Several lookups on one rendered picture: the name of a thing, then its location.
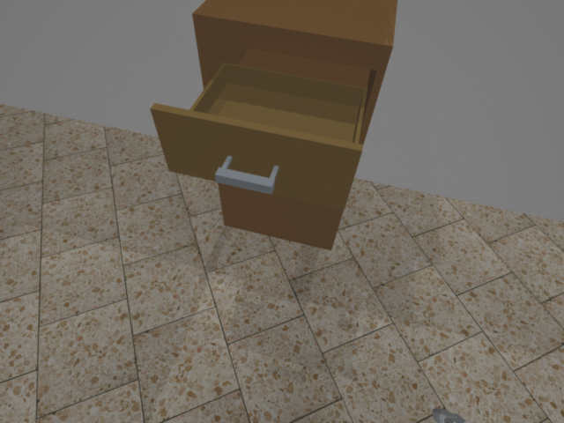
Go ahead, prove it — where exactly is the drawer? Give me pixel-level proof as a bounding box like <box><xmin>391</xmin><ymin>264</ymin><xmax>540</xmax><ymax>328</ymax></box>
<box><xmin>150</xmin><ymin>63</ymin><xmax>367</xmax><ymax>210</ymax></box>

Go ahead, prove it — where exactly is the handle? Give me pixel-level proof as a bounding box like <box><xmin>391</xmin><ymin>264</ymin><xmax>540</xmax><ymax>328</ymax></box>
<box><xmin>215</xmin><ymin>156</ymin><xmax>278</xmax><ymax>195</ymax></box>

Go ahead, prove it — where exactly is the cabinet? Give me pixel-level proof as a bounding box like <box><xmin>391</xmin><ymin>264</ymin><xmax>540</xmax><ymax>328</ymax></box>
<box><xmin>192</xmin><ymin>0</ymin><xmax>397</xmax><ymax>250</ymax></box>

